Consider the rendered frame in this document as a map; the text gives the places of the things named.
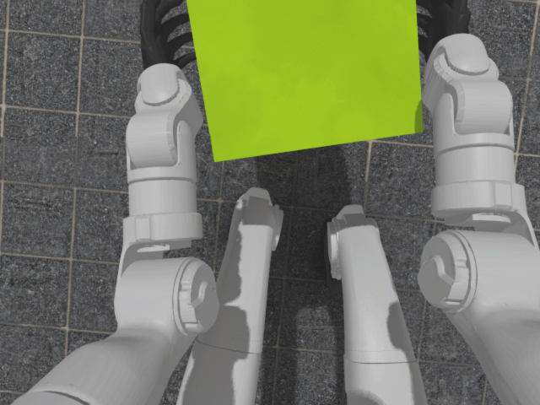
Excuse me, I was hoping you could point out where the robot right forearm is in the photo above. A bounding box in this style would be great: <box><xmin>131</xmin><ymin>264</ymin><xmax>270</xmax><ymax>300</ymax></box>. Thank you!
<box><xmin>421</xmin><ymin>34</ymin><xmax>540</xmax><ymax>255</ymax></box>

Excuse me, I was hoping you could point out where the robot left forearm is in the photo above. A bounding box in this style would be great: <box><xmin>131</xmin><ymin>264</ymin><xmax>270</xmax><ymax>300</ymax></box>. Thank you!
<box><xmin>114</xmin><ymin>63</ymin><xmax>203</xmax><ymax>315</ymax></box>

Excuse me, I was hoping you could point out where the robot left hand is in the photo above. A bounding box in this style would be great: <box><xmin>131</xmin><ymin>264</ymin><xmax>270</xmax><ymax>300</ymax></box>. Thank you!
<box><xmin>139</xmin><ymin>0</ymin><xmax>197</xmax><ymax>70</ymax></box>

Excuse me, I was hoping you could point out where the robot right hand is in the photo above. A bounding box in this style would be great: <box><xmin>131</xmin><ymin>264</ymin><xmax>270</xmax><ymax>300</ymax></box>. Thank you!
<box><xmin>416</xmin><ymin>0</ymin><xmax>471</xmax><ymax>64</ymax></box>

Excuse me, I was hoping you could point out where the robot right foot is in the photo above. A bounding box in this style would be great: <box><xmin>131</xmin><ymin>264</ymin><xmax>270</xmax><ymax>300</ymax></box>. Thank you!
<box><xmin>321</xmin><ymin>218</ymin><xmax>343</xmax><ymax>293</ymax></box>

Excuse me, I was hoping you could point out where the robot right upper arm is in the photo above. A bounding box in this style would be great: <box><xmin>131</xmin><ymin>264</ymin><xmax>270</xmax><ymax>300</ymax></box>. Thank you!
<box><xmin>417</xmin><ymin>229</ymin><xmax>540</xmax><ymax>405</ymax></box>

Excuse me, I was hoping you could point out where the robot left upper arm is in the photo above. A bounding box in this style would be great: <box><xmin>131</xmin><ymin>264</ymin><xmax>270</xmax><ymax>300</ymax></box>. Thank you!
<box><xmin>11</xmin><ymin>257</ymin><xmax>219</xmax><ymax>405</ymax></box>

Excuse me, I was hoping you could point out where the left robot thigh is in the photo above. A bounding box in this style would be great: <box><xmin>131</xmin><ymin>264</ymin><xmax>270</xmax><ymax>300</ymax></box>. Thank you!
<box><xmin>176</xmin><ymin>196</ymin><xmax>284</xmax><ymax>405</ymax></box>

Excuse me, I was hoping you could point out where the carton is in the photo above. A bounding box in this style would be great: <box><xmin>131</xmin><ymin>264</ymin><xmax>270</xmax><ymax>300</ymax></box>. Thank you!
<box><xmin>186</xmin><ymin>0</ymin><xmax>424</xmax><ymax>162</ymax></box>

